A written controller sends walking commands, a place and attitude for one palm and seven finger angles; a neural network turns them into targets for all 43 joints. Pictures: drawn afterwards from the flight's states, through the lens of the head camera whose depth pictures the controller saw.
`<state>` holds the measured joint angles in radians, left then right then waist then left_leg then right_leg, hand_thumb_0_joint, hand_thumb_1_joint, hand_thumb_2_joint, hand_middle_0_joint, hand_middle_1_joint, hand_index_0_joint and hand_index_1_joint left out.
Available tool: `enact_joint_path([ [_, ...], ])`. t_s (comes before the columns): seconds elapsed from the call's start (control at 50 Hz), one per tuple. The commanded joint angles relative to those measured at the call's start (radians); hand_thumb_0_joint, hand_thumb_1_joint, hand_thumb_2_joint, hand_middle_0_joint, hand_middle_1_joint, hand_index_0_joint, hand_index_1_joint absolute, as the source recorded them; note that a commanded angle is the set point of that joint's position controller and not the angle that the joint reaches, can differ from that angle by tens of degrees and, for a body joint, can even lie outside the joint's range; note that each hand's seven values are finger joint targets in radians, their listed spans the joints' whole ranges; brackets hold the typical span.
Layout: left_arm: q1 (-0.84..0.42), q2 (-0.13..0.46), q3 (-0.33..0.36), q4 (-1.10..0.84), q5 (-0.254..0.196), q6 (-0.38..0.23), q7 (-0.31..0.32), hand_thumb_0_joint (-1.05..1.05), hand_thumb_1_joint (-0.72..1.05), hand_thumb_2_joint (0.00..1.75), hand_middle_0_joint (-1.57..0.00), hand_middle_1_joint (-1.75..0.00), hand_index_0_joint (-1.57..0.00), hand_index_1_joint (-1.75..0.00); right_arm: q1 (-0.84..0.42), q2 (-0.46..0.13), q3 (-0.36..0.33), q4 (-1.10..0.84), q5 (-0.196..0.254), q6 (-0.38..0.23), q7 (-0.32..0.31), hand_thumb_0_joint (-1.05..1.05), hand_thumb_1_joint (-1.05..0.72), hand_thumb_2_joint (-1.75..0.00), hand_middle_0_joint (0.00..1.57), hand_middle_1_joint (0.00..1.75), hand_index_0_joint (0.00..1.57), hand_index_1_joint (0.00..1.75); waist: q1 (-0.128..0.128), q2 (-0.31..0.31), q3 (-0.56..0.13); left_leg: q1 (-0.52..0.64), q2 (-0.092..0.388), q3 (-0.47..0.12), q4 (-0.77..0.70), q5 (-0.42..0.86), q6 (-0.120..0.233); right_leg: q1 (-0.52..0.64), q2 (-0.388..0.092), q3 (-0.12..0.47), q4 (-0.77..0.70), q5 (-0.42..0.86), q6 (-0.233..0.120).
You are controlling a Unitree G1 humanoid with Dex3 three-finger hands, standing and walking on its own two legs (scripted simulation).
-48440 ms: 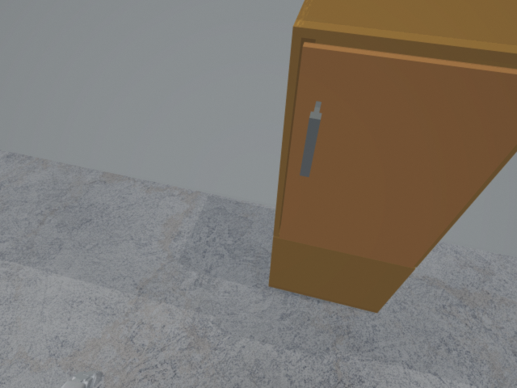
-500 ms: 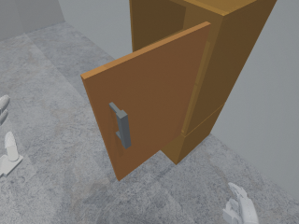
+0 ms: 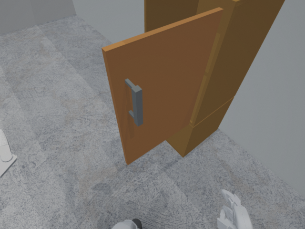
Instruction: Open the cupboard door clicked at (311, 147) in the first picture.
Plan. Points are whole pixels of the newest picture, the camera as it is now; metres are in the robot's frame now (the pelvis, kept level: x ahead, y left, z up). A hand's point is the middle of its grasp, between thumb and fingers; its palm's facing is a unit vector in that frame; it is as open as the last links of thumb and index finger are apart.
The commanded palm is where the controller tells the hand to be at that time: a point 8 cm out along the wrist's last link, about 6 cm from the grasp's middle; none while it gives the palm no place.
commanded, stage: step back with the hand held close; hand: left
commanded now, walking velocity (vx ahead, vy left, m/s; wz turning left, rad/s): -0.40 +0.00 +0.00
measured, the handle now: (133, 103) +0.43 +0.10 +0.08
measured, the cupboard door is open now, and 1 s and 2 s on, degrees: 88 88 88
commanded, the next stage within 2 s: stop stepping back and stand still in 0.14 s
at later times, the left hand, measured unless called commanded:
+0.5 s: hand out of the picture +0.08 +0.24 +0.17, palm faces +0.37 -0.77 -0.51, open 7.4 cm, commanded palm +0.03 +0.28 +0.19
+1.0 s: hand out of the picture +0.05 +0.23 +0.17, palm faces +0.43 -0.77 -0.47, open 7.4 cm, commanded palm +0.00 +0.27 +0.19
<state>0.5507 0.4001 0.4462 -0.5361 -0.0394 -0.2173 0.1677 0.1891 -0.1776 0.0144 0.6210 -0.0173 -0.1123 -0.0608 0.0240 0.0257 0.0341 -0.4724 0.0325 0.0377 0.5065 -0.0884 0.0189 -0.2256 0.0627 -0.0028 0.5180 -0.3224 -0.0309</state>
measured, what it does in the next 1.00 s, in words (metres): walks backwards: left foot, then right foot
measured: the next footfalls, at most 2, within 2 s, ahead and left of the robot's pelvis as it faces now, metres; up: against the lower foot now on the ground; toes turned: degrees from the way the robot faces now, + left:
left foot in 0.16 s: +0.04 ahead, +0.11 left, +0.00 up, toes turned +0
right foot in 0.44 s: -0.10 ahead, -0.10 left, +0.00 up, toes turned -3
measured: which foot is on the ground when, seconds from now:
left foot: up 0.00-0.14, down 0.16-0.46, up 0.48-0.66, down 0.68-1.00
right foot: down 0.00-0.18, up 0.20-0.42, down 0.44-1.00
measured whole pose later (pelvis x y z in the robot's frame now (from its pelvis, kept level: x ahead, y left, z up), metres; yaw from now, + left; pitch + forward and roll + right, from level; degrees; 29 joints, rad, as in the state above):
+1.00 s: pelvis -0.15 -0.03 +0.01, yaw +0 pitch -1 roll +1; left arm 0.55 0.38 0.40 -0.46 -0.02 -0.21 0.15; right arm 0.25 -0.21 0.00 0.67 -0.01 -0.12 -0.06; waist 0.01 0.01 0.01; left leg -0.30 0.02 0.01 0.68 -0.36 0.01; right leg -0.23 0.04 -0.06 0.53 -0.27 -0.08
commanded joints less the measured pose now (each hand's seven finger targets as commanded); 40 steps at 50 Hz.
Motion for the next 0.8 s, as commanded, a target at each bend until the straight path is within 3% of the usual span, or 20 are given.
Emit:
enact_joint_path([
  [0.0,-0.074,0.225,0.097,-0.189,-0.003,-0.046,0.006,0.0,0.9,0.9,-0.2,-0.3,-0.2,-0.3,-0.084,-0.131,-0.077,-0.141,0.024,-0.034,-0.01,0.0,-0.9,-0.9,0.2,0.3,0.2,0.3,-0.013,-0.225,-0.19,0.173,-0.025,-0.038,0.312,-0.251,-0.031,-0.102,-0.327,0.257,-0.187,0.59,-0.073],
  [0.04,-0.051,0.232,0.114,-0.168,0.006,-0.03,0.002,0.0,0.9,0.9,-0.2,-0.3,-0.2,-0.3,-0.112,-0.104,-0.055,-0.149,0.018,-0.011,-0.016,0.0,-0.9,-0.9,0.2,0.3,0.2,0.3,-0.02,-0.164,-0.175,0.05,-0.017,-0.063,0.293,-0.291,-0.032,0.032,-0.339,0.237,-0.099,0.889,-0.099],
  [0.1,-0.044,0.232,0.127,-0.197,0.006,-0.029,0.004,0.0,0.9,0.9,-0.2,-0.3,-0.2,-0.3,-0.109,-0.117,-0.045,-0.158,0.017,0.007,-0.041,0.0,-0.9,-0.9,0.2,0.3,0.2,0.3,-0.029,-0.068,-0.177,0.135,-0.004,-0.035,-0.045,-0.046,-0.03,0.104,-0.227,0.139,0.012,0.936,-0.025],
  [0.14,-0.041,0.245,0.131,-0.238,0.006,-0.042,0.001,0.0,0.9,0.9,-0.2,-0.3,-0.2,-0.3,-0.108,-0.156,-0.076,-0.165,0.026,0.01,-0.043,0.0,-0.9,-0.9,0.2,0.3,0.2,0.3,-0.01,0.107,-0.242,0.331,0.136,-0.12,-0.115,0.591,0.011,0.033,-0.092,0.055,0.091,0.544,0.05],
  [0.18,0.035,0.225,0.13,-0.245,-0.014,-0.049,-0.016,0.0,0.9,0.9,-0.2,-0.3,-0.2,-0.3,-0.097,-0.144,-0.08,-0.188,0.01,-0.015,-0.014,0.0,-0.9,-0.9,0.2,0.3,0.2,0.3,-0.004,0.263,-0.305,0.399,0.255,-0.236,-0.132,0.832,0.081,-0.078,-0.028,0.035,0.242,-0.051,0.046],
  [0.2,0.044,0.219,0.132,-0.276,-0.014,-0.054,-0.023,0.0,0.9,0.9,-0.2,-0.3,-0.2,-0.3,-0.088,-0.146,-0.08,-0.179,-0.007,-0.03,-0.005,0.0,-0.9,-0.9,0.2,0.3,0.2,0.3,-0.002,0.287,-0.279,0.335,0.283,-0.25,-0.169,0.74,0.105,-0.074,-0.015,0.044,0.353,-0.16,0.042],
  [0.26,0.101,0.178,0.114,-0.269,-0.015,-0.035,-0.009,0.0,0.9,0.9,-0.2,-0.3,-0.2,-0.3,-0.042,-0.151,-0.093,-0.161,0.018,-0.055,0.013,0.0,-0.9,-0.9,0.2,0.3,0.2,0.3,-0.019,0.164,-0.248,0.383,0.239,-0.182,-0.161,0.493,0.115,-0.136,-0.023,0.022,0.343,-0.121,0.052],
  [0.34,0.079,0.207,0.132,-0.255,-0.02,0.003,0.011,0.0,0.9,0.9,-0.2,-0.3,-0.2,-0.3,-0.075,-0.155,-0.071,-0.184,0.023,-0.056,-0.004,0.0,-0.9,-0.9,0.2,0.3,0.2,0.3,-0.032,0.197,-0.131,0.119,0.172,-0.175,-0.363,-0.423,0.072,0.058,-0.015,-0.056,0.106,-0.141,0.043],
  [0.36,0.072,0.194,0.118,-0.214,-0.018,0.007,0.014,0.0,0.9,0.9,-0.2,-0.3,-0.2,-0.3,-0.088,-0.151,-0.062,-0.181,0.022,-0.048,-0.012,0.0,-0.9,-0.9,0.2,0.3,0.2,0.3,-0.034,0.208,-0.1,0.034,0.144,-0.158,-0.373,-0.532,0.047,0.155,-0.009,-0.091,-0.006,-0.118,0.033],
  [0.38,0.061,0.197,0.113,-0.184,-0.01,0.01,0.013,0.0,0.9,0.9,-0.2,-0.3,-0.2,-0.3,-0.09,-0.147,-0.059,-0.178,0.019,-0.041,-0.016,0.0,-0.9,-0.9,0.2,0.3,0.2,0.3,-0.034,0.177,-0.093,0.011,0.09,-0.105,-0.327,-0.532,0.014,0.204,-0.017,-0.091,-0.112,-0.109,0.02],
  [0.4,0.032,0.205,0.107,-0.178,-0.004,0.008,0.008,0.0,0.9,0.9,-0.2,-0.3,-0.2,-0.3,-0.092,-0.141,-0.063,-0.178,0.017,-0.031,-0.017,0.0,-0.9,-0.9,0.2,0.3,0.2,0.3,-0.038,0.079,-0.079,0.057,0.014,-0.034,-0.167,-0.45,-0.018,0.133,-0.081,-0.01,-0.25,-0.137,-0.011],
  [0.42,0.015,0.233,0.121,-0.169,-0.009,0.001,0.005,0.0,0.9,0.9,-0.2,-0.3,-0.2,-0.3,-0.089,-0.139,-0.066,-0.17,0.012,-0.023,-0.017,0.0,-0.9,-0.9,0.2,0.3,0.2,0.3,-0.043,-0.09,-0.084,0.156,-0.034,-0.018,0.112,-0.307,-0.036,-0.057,-0.242,0.228,-0.388,-0.227,-0.078],
  [0.44,-0.036,0.251,0.134,-0.204,-0.017,-0.002,0.009,0.0,0.9,0.9,-0.2,-0.3,-0.2,-0.3,-0.093,-0.151,-0.062,-0.154,0.007,-0.026,-0.016,0.0,-0.9,-0.9,0.2,0.3,0.2,0.3,-0.023,-0.161,-0.09,0.157,-0.045,-0.049,0.308,-0.242,-0.038,-0.162,-0.373,0.365,-0.429,-0.257,-0.136],
  [0.46,-0.057,0.217,0.103,-0.169,-0.013,0.007,0.008,0.0,0.9,0.9,-0.2,-0.3,-0.2,-0.3,-0.061,-0.142,-0.066,-0.13,0.016,-0.032,-0.019,0.0,-0.9,-0.9,0.2,0.3,0.2,0.3,-0.027,-0.219,-0.09,0.076,-0.04,-0.066,0.415,-0.257,-0.037,-0.135,-0.367,0.363,-0.397,-0.284,-0.132],
  [0.5,-0.094,0.178,0.069,-0.124,-0.005,-0.002,0.007,0.0,0.9,0.9,-0.2,-0.3,-0.2,-0.3,-0.055,-0.154,-0.065,-0.116,0.015,-0.042,-0.024,0.0,-0.9,-0.9,0.2,0.3,0.2,0.3,-0.046,-0.133,-0.052,0.046,-0.005,-0.06,0.421,-0.23,-0.029,-0.125,-0.332,0.262,-0.343,-0.22,-0.105],
  [0.58,-0.14,0.178,0.053,-0.09,0.02,-0.023,0.018,0.0,0.9,0.9,-0.2,-0.3,-0.2,-0.3,-0.066,-0.146,-0.056,-0.113,0.006,-0.068,-0.044,0.0,-0.9,-0.9,0.2,0.3,0.2,0.3,-0.024,-0.113,-0.016,0.166,-0.003,0.014,0.092,-0.275,0.013,-0.112,-0.307,0.213,-0.299,-0.274,-0.1],
  [0.62,-0.13,0.181,0.065,-0.101,0.021,-0.033,0.026,0.0,0.9,0.9,-0.2,-0.3,-0.2,-0.3,-0.044,-0.148,-0.054,-0.114,0.005,-0.079,-0.047,0.0,-0.9,-0.9,0.2,0.3,0.2,0.3,-0.029,-0.063,-0.033,0.258,-0.013,0.024,-0.087,-0.265,0.029,-0.086,-0.247,0.172,-0.22,-0.232,-0.07],
  [0.68,-0.098,0.19,0.085,-0.172,0.012,-0.05,0.022,0.0,0.9,0.9,-0.2,-0.3,-0.2,-0.3,-0.045,-0.189,-0.068,-0.148,0.017,-0.083,-0.035,0.0,-0.9,-0.9,0.2,0.3,0.2,0.3,-0.02,0.135,-0.083,0.317,0.15,-0.218,-0.153,-0.079,0.09,-0.077,-0.087,0.038,0.054,0.056,0.012],
  [0.72,-0.045,0.179,0.088,-0.14,0.018,-0.046,0.012,0.0,0.9,0.9,-0.2,-0.3,-0.2,-0.3,-0.046,-0.161,-0.056,-0.128,0.013,-0.076,-0.026,0.0,-0.9,-0.9,0.2,0.3,0.2,0.3,-0.032,0.228,-0.04,0.159,0.206,-0.305,-0.288,-0.406,0.116,-0.049,-0.055,-0.042,0.134,-0.086,0.033],
  [0.78,-0.045,0.172,0.084,-0.106,0.026,-0.041,0.012,0.0,0.9,0.9,-0.2,-0.3,-0.2,-0.3,-0.048,-0.161,-0.054,-0.123,0.012,-0.086,-0.027,0.0,-0.9,-0.9,0.2,0.3,0.2,0.3,-0.032,0.124,0.015,0.07,0.182,-0.219,-0.239,-0.384,0.098,0.033,-0.06,-0.046,0.027,-0.002,0.033],
])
